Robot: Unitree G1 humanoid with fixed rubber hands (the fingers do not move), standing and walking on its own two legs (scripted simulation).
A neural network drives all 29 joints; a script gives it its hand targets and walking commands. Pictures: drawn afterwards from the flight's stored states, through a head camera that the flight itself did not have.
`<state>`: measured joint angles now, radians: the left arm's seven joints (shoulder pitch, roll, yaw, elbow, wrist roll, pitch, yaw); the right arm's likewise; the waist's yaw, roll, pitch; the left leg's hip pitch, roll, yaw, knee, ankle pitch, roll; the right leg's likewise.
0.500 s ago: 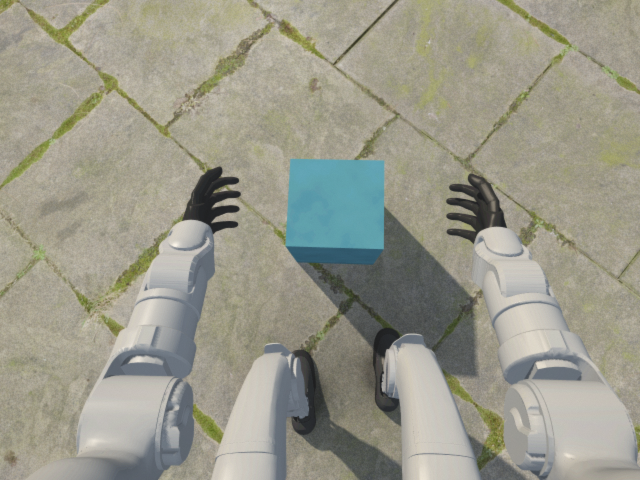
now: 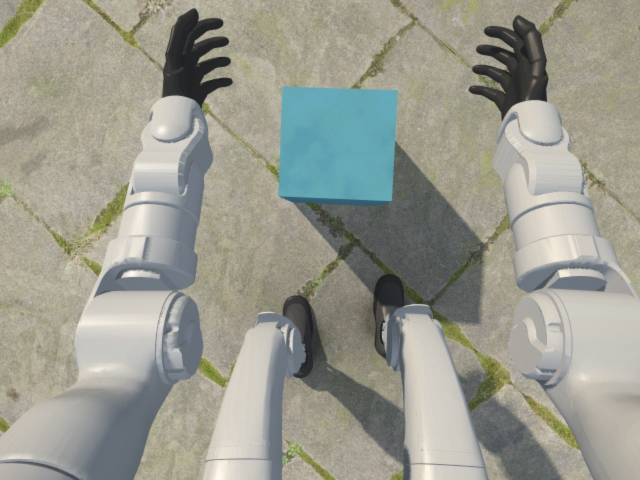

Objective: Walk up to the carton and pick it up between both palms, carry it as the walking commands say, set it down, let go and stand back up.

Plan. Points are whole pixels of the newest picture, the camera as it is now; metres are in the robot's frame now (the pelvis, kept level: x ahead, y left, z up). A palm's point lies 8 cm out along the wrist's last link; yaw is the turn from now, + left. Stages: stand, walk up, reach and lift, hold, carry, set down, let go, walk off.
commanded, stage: reach and lift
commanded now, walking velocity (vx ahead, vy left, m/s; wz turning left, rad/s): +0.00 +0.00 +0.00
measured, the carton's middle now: (336, 155) +0.51 +0.00 -0.54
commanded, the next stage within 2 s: none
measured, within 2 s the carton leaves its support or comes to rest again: neither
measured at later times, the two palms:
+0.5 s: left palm (223, 124) +0.51 +0.15 -0.24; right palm (473, 130) +0.49 -0.19 -0.25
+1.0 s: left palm (249, 140) +0.51 +0.15 -0.37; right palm (448, 139) +0.51 -0.19 -0.38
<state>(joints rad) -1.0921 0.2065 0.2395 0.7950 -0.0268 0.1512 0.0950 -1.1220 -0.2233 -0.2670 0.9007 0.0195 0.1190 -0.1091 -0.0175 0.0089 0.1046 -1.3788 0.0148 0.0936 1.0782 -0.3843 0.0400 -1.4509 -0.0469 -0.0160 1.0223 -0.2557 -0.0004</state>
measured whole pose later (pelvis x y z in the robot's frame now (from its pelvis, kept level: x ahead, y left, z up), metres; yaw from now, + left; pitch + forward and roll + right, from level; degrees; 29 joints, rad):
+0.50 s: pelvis -0.05 +0.00 -0.08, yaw +1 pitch +40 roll +0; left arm -1.38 0.25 0.25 0.82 0.01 0.16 0.10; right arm -1.39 -0.28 -0.36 0.95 0.02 0.12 -0.12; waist -0.02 0.01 0.33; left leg -1.68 0.01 0.06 1.43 -0.44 0.04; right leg -1.73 -0.04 0.00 1.35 -0.30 0.00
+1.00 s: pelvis -0.07 -0.01 -0.23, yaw +2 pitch +31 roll +0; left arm -1.61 0.37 0.06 1.00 -0.20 0.25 0.14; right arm -1.66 -0.39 -0.25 1.18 0.19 0.17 -0.15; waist -0.04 0.01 0.52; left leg -1.97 0.01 0.05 2.00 -0.58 0.04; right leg -2.03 -0.05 0.00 1.92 -0.43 0.00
